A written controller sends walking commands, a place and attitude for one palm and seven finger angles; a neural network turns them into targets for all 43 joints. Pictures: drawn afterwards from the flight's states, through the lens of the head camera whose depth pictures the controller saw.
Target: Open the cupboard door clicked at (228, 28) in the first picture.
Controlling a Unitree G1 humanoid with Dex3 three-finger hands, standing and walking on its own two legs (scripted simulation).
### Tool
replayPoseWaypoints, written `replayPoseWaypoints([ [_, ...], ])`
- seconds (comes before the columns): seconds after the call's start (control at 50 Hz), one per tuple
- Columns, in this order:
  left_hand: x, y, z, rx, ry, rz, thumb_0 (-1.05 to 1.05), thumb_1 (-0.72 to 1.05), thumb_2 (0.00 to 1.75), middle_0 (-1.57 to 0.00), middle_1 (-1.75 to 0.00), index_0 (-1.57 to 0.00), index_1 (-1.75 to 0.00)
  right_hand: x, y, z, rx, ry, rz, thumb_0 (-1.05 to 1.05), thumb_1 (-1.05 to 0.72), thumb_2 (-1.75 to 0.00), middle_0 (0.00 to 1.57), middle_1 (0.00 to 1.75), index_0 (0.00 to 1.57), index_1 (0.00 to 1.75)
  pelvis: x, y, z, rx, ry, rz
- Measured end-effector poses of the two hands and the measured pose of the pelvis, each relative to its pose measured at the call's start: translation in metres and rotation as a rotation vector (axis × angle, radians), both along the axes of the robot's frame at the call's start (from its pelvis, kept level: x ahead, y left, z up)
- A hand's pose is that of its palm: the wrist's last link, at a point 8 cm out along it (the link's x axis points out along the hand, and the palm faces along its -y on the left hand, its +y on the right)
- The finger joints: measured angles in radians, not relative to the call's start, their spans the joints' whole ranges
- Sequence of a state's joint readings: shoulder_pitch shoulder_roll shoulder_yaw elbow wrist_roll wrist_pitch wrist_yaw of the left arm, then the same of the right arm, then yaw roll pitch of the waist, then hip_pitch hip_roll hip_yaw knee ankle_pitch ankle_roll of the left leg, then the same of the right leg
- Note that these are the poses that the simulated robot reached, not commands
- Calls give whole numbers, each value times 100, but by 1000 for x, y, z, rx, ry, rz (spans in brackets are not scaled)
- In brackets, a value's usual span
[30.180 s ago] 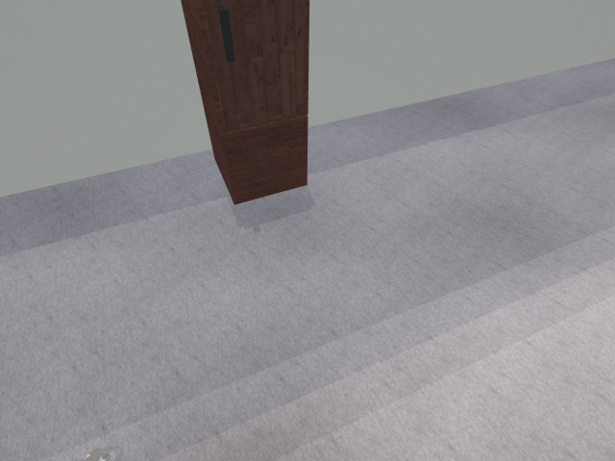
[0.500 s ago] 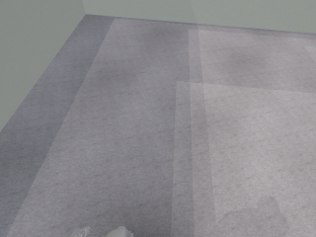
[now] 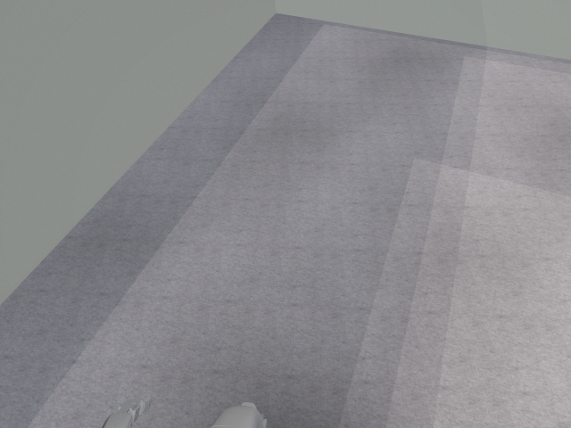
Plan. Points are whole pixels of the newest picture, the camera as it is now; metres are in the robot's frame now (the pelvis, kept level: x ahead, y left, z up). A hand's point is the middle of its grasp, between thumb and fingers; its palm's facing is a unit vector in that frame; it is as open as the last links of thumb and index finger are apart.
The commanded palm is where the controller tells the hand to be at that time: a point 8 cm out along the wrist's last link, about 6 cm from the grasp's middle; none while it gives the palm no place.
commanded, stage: turn to face it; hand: left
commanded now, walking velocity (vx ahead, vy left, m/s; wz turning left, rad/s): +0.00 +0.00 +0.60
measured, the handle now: out of the picture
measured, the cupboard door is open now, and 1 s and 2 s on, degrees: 47 47 47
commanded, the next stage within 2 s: none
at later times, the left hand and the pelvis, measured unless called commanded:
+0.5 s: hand out of the picture +0.03 +0.22 -0.16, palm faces +0.36 -0.90 -0.27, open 7.4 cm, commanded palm none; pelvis +0.02 -0.01 +0.01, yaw +19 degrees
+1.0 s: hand out of the picture -0.03 +0.15 -0.17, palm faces +0.63 -0.74 -0.21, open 7.4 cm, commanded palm none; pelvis +0.04 -0.04 +0.00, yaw +39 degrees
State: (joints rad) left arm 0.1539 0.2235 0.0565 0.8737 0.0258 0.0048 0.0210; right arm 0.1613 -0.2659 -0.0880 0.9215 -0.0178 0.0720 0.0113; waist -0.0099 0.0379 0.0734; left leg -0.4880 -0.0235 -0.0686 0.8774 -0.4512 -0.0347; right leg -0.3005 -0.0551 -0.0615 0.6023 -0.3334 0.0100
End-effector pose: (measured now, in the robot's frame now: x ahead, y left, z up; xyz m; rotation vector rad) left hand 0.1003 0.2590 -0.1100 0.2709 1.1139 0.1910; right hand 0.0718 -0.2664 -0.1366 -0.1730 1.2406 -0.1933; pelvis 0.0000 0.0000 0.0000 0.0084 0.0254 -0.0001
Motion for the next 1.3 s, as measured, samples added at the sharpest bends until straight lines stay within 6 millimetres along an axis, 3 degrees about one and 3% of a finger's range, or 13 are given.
replayPoseWaypoints([
  [0.14, -49, -19, 0, -38, 86, 116, 0, 90, 90, -20, -30, -20, -30, 52, -1, 17, 13, -24, 116, 1, -91, -90, 19, 30, 20, 30, 10, -13, 12, 39, -11, 100],
  [0.22, -79, -20, -12, -74, 123, 196, 0, 90, 90, -21, -30, -21, -30, 88, 15, 21, 6, -48, 214, 1, -91, -90, 19, 30, 20, 30, 13, -11, 9, 36, -11, 159],
  [0.32, -112, -6, -38, -103, 175, 298, 0, 90, 90, -21, -30, -21, -30, 126, 42, 18, -23, -124, 329, 1, -90, -90, 19, 30, 20, 30, 15, 0, -8, 9, -4, 235],
  [0.38, -115, 2, -36, -88, 181, 347, 1, 90, 90, -21, -30, -21, -30, 128, 49, 22, -33, -120, 369, 0, -90, -90, 20, 30, 20, 30, 16, -2, -4, 2, -4, 268],
  [0.5, -96, 4, -15, -62, 88, 391, 1, 91, 90, -20, -30, -20, -30, 120, 45, 21, -21, -49, 410, 0, -90, -90, 20, 30, 21, 30, 22, -14, 6, -11, -5, 331],
  [0.66, -74, -23, 0, 8, -21, 423, 0, 91, 90, -20, -30, -20, -30, 129, 13, -6, 19, 28, 434, 1, -90, -90, 20, 30, 21, 30, 37, -48, -3, 6, -4, 434],
  [0.74, -87, -47, 6, -10, 0, 473, 0, 90, 90, -20, -30, -20, -30, 146, 7, -1, 17, 48, 470, 1, -90, -90, 20, 30, 20, 30, 42, -55, 6, 25, -12, 489],
  [0.84, -107, -72, 1, -66, 34, 548, 0, 90, 90, -20, -30, -21, -30, 168, 19, 12, 14, 41, 540, 1, -91, -90, 19, 30, 20, 30, 48, -58, 13, 42, -10, 560],
  [0.94, -142, -83, -15, -117, 57, 650, 0, 90, 90, -21, -30, -21, -30, 195, 53, 18, 0, 2, 656, 1, -91, -90, 19, 30, 20, 30, 46, -52, 9, 35, -13, 633],
  [1.02, -177, -78, -37, -143, 93, 740, 0, 90, 90, -21, -30, -21, -30, 214, 86, 15, -13, -81, 747, 1, -90, -90, 19, 30, 20, 30, 40, -41, -8, 8, -11, 690],
  [1.08, -193, -72, -38, -129, 128, 789, 1, 90, 90, -21, -30, -21, -30, 216, 99, 20, -19, -101, 791, 0, -90, -90, 20, 30, 20, 30, 40, -42, -6, 5, -12, 720],
  [1.18, -194, -64, -20, -89, 84, 841, 1, 91, 90, -20, -30, -20, -30, 214, 103, 23, -19, -61, 842, 0, -90, -90, 20, 30, 20, 30, 44, -47, 5, -8, -11, 773],
  [1.3, -176, -68, -3, -28, 22, 870, 1, 91, 90, -20, -30, -20, -30, 225, 93, 10, 5, -2, 877, 0, -90, -90, 20, 30, 21, 30, 60, -61, 5, -10, -8, 841],
])
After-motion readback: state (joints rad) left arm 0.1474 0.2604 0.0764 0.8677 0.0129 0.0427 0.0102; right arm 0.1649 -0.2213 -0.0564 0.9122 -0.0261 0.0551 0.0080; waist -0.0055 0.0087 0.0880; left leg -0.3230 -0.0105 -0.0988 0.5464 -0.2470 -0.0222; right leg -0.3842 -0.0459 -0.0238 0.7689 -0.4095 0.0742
